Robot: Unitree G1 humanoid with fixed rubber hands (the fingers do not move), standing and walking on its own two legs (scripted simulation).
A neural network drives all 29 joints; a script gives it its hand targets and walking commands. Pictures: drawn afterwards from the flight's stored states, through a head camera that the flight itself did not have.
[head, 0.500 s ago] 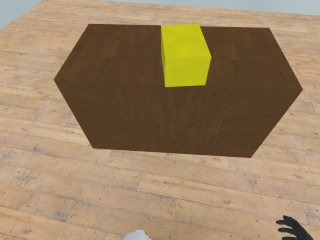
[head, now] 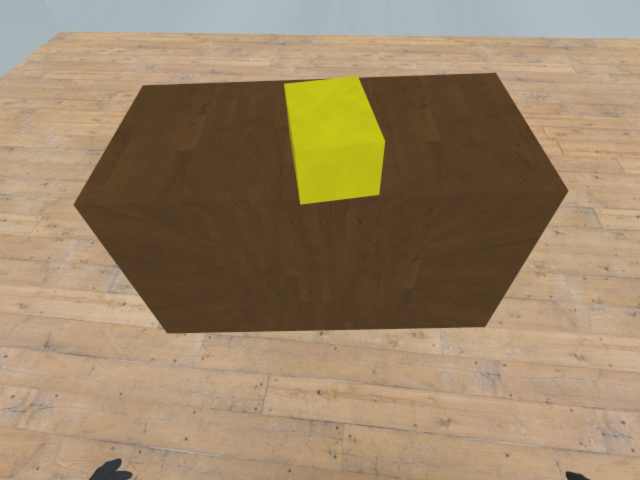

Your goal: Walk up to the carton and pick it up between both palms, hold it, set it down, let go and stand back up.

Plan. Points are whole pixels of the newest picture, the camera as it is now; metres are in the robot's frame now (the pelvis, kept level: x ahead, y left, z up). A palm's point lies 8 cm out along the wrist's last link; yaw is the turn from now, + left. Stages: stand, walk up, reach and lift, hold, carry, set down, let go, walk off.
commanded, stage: walk up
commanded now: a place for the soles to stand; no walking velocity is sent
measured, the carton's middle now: (330, 137) +0.84 -0.01 -0.06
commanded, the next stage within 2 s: none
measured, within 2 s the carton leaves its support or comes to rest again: neither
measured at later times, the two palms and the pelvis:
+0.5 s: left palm out of the picture +0.09 +0.32 -0.10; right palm out of the picture +0.11 -0.30 -0.10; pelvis +0.01 +0.00 +0.01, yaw -1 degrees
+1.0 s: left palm (116, 392) +0.27 +0.32 -0.08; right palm out of the picture +0.10 -0.33 -0.09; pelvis +0.12 +0.01 +0.00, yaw -3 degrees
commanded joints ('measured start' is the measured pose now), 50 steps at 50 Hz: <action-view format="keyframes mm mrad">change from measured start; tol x16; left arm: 1 -33 173 36 -5 3 -8 6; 25 -60 138 24 105 7 -2 -4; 32 113 232 101 -11 33 -14 -34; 50 -66 161 96 -205 22 -20 -80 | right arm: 1 -70 -173 -35 -32 -4 -12 -8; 25 -132 -162 -25 61 -5 -5 -11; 39 260 -376 -150 -50 -22 -67 21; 50 210 -283 -122 -217 -10 -72 14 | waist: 1 7 -10 -110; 26 18 -60 -210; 34 6 -216 30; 38 -123 264 72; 41 -51 15 39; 50 -64 123 23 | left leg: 1 106 80 -92 -96 177 48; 25 194 103 -92 -208 135 35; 26 187 58 -70 -142 -379 70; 27 128 54 -103 -130 -528 71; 35 53 -12 13 39 -197 51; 36 151 -16 -11 -10 -244 60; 38 423 296 -587 -360 -556 210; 39 393 381 -696 -354 -409 303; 43 364 206 -218 -218 318 223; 50 199 178 -99 -220 235 209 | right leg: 1 16 -125 116 -162 195 -55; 25 58 -107 104 -281 161 -23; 26 91 -65 82 -216 -313 -68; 28 -14 -101 169 -169 -467 -98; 35 -127 -228 269 -218 -403 -164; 38 -605 50 7 417 -276 -45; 39 -625 3 164 466 -274 -50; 50 -189 -31 -12 115 104 -25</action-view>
